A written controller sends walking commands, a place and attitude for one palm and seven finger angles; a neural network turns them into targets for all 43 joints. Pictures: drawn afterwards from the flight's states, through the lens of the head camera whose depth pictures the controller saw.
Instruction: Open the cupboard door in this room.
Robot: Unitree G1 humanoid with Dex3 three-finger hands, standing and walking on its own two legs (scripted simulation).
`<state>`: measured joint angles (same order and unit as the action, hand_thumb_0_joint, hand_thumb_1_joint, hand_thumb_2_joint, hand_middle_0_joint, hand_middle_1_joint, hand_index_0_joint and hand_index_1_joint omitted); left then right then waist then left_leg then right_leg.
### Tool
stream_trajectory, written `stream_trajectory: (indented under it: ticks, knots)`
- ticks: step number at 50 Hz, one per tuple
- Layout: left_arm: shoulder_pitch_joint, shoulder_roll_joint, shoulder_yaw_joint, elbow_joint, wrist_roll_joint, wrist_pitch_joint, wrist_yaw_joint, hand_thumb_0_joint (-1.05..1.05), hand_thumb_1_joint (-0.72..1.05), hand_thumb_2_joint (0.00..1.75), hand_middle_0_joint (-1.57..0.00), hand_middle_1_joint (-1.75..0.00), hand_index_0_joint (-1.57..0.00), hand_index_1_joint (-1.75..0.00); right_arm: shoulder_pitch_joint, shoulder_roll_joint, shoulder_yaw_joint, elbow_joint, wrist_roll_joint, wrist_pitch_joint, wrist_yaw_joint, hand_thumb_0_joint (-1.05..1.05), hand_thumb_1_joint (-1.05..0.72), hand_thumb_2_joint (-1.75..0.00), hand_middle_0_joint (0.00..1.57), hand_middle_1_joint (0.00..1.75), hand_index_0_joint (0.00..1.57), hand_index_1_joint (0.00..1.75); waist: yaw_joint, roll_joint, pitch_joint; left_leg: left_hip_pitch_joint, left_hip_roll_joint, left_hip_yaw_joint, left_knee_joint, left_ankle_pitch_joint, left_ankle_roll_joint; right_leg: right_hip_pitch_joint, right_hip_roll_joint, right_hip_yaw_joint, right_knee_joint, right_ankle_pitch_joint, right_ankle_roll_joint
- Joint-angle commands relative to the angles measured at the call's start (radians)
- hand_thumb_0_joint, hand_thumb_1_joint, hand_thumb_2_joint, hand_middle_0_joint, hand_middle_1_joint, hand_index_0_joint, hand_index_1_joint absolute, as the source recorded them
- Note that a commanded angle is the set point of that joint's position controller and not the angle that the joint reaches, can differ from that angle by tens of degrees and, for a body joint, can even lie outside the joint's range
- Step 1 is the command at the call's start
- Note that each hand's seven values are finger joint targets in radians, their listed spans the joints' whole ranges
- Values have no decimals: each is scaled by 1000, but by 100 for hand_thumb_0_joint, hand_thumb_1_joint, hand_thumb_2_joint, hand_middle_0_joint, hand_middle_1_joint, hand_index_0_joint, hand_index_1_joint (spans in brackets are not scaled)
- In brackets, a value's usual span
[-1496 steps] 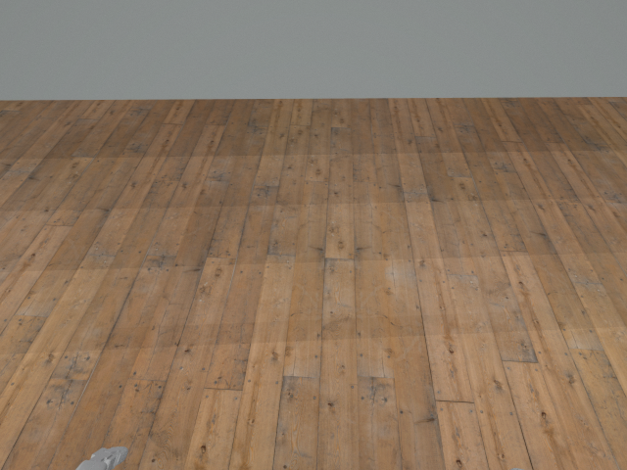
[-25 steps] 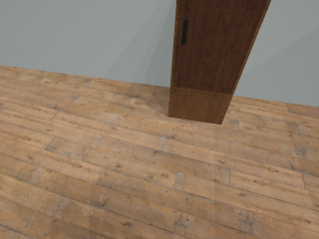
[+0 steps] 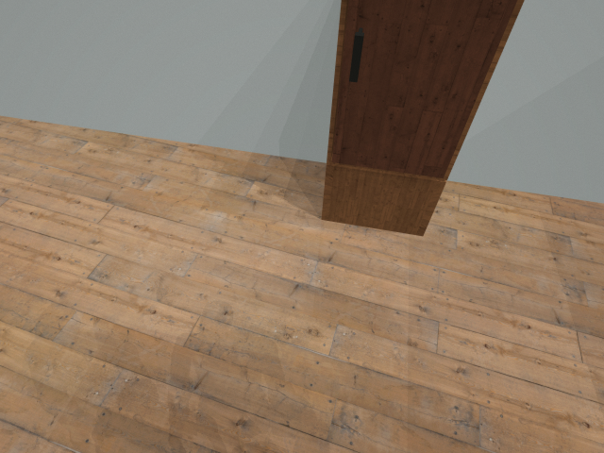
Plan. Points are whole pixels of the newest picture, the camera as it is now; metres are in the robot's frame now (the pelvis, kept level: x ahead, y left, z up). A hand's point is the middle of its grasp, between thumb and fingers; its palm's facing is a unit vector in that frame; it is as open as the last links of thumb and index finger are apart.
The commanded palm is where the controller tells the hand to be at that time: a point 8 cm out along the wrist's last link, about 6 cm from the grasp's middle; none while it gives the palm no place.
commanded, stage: look at it before walking up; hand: left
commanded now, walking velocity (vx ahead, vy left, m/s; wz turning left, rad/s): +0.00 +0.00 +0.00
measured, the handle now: (357, 54) +1.13 -0.09 +0.01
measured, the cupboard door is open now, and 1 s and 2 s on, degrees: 0 0 0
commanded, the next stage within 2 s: walk to a spot facing it in 0.32 s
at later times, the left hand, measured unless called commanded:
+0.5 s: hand out of the picture +0.02 +0.21 -0.17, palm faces +0.03 -0.97 -0.25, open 7.3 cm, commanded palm none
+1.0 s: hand out of the picture +0.09 +0.12 -0.17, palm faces -0.13 -0.96 -0.26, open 7.3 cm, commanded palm none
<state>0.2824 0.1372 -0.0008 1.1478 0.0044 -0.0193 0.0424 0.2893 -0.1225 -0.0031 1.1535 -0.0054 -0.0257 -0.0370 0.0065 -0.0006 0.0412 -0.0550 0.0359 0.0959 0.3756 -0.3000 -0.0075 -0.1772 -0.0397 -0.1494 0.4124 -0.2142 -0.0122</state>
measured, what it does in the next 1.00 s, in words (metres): lifts its left foot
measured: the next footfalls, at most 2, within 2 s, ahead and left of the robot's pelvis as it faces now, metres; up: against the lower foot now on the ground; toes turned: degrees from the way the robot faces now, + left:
left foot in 1.42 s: +0.38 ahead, -0.04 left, +0.00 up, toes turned -17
right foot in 1.98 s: +0.32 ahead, -0.24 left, +0.00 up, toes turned -19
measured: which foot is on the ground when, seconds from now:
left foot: down 0.00-0.86, up 0.88-1.00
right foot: down 0.00-1.00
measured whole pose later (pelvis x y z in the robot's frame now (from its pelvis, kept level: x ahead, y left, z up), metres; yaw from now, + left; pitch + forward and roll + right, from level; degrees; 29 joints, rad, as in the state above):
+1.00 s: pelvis +0.04 -0.07 -0.01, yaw -14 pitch -1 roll +2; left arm 0.29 0.18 0.06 0.99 0.01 -0.04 0.00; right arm 0.18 -0.22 -0.07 1.02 -0.03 0.02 0.01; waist 0.04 0.03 0.10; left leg -0.45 0.11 0.07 1.21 -0.39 -0.05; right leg -0.27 0.01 -0.09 0.60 -0.33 -0.08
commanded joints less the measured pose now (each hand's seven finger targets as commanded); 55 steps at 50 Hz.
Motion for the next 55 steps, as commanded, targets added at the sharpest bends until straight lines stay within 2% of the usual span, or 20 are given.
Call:
stream_trajectory:
  ticks: [1,21,22,25,28,30,32,34,36,39,40,41,42,43,44,45,46,48,51,55]
  knots:
    - [59,112,19,-26,2,-13,0,0,90,90,-20,-30,-20,-30,78,-105,-21,-13,0,-10,-7,0,-90,-90,20,30,20,30,0,17,34,-93,99,-86,-79,226,22,53,-108,120,-65,220,-12]
    - [-31,222,40,-59,5,-22,-13,0,90,90,-20,-30,-20,-30,-18,-225,-39,-52,-3,-17,0,0,-90,-90,20,30,20,30,2,12,0,-74,107,-103,-102,216,27,78,-117,125,-86,219,-22]
    - [-34,223,41,-61,5,-20,-14,0,90,90,-20,-30,-20,-30,-22,-227,-40,-55,-5,-16,-1,0,-90,-90,20,30,20,30,1,11,-5,-57,110,-98,-96,225,26,66,-114,136,-83,238,-25]
    - [-26,158,35,-59,3,11,-11,0,90,90,-20,-30,-20,-30,18,-147,-28,-47,-8,5,-8,0,-90,-90,20,30,20,30,-8,28,15,-59,122,-55,-45,254,8,13,-107,141,-22,293,-14]
    - [-48,183,51,-86,7,30,-19,0,90,90,-20,-30,-20,-30,-4,-182,-45,-75,-11,20,-13,0,-90,-90,20,30,20,30,-9,48,17,-52,152,-50,-18,224,14,-66,-88,150,50,264,-12]
    - [-60,179,59,-113,10,42,-28,0,90,90,-20,-30,-20,-30,-14,-210,-57,-101,-15,25,-14,0,-90,-90,20,30,20,30,-11,87,18,-48,202,-92,-45,142,43,-134,-48,139,137,144,-3]
    - [-76,160,65,-148,20,57,-43,0,90,90,-20,-30,-20,-30,-21,-248,-74,-122,-20,24,-12,0,-90,-90,20,30,20,30,-16,165,43,-43,310,-174,-127,2,123,-255,4,89,359,-177,14]
    - [-127,162,79,-193,25,63,-56,0,90,90,-20,-30,-20,-30,-4,-260,-81,-138,-23,14,-8,0,-90,-90,20,30,20,30,-31,162,66,5,382,-228,-181,-83,185,-404,-24,125,521,-276,16]
    - [-167,150,86,-232,27,55,-71,0,90,90,-20,-30,-20,-30,-19,-263,-91,-150,-27,3,-3,0,-90,-90,20,30,20,30,-26,130,111,1,394,-185,-178,-77,182,-441,-65,126,498,-255,22]
    - [-116,128,86,-233,22,36,-84,0,90,90,-20,-30,-20,-30,-51,-269,-99,-163,-32,-2,6,0,-90,-90,20,30,20,30,-3,107,68,-42,350,-54,-81,-4,133,-281,-52,51,352,-250,22]
    - [-52,121,89,-218,21,31,-87,0,90,90,-20,-30,-20,-30,-76,-273,-101,-171,-31,-1,9,0,-90,-90,20,30,20,30,30,94,43,-81,329,-13,-7,-4,109,-177,-34,32,276,-214,17]
    - [56,132,94,-183,24,23,-86,0,90,90,-20,-30,-20,-30,-93,-272,-100,-180,-29,1,14,0,-90,-90,20,30,20,30,81,22,3,-151,278,49,157,17,76,-14,16,-12,174,-127,7]
    - [207,205,106,-139,27,8,-78,0,90,90,-20,-30,-20,-30,-106,-247,-93,-199,-14,0,24,0,-90,-90,20,30,20,30,147,-169,-69,-277,189,138,451,29,25,177,-40,110,21,-142,-28]
    - [296,323,124,-113,26,-7,-57,0,90,90,-20,-30,-20,-30,-163,-161,-69,-270,-8,-3,35,0,-90,-90,20,30,20,30,176,-488,-49,-622,27,127,772,-341,-40,298,-298,616,-119,-77,-142]
    - [309,323,126,-120,4,-7,-34,0,90,90,-20,-30,-20,-30,-232,-186,-69,-309,-13,-1,36,0,-90,-90,20,30,20,30,169,-347,-28,-680,36,-12,877,-341,-36,255,-371,765,-200,-34,-209]
    - [229,307,129,-142,1,-13,-27,0,90,90,-20,-30,-20,-30,-236,-191,-77,-293,-10,0,38,0,-90,-90,20,30,20,30,131,-227,10,-682,85,-74,914,-223,-26,191,-354,716,-205,-144,-224]
    - [166,286,124,-165,2,-18,-32,0,90,90,-20,-30,-20,-30,-252,-181,-81,-291,-14,-2,41,0,-90,-90,20,30,20,30,109,-150,53,-693,103,-85,931,-152,-28,116,-336,701,-207,-252,-222]
    - [88,232,101,-190,8,-32,-35,0,90,90,-20,-30,-20,-30,-222,-183,-83,-270,-25,0,49,0,-90,-90,20,30,20,30,53,-28,66,-623,118,-100,870,-26,-41,9,-276,577,-208,-205,-185]
    - [121,215,93,-172,11,-52,-38,0,90,90,-20,-30,-20,-30,-156,-156,-79,-239,-26,8,55,0,-90,-90,20,30,20,30,27,-18,-11,-588,101,-80,810,70,-60,56,-198,427,-179,42,-141]
    - [171,183,82,-141,11,-67,-36,0,90,90,-20,-30,-20,-30,-189,-150,-76,-252,-23,12,55,0,-90,-90,20,30,20,30,26,-83,7,-663,92,-89,764,143,-75,122,-164,360,-172,248,-107]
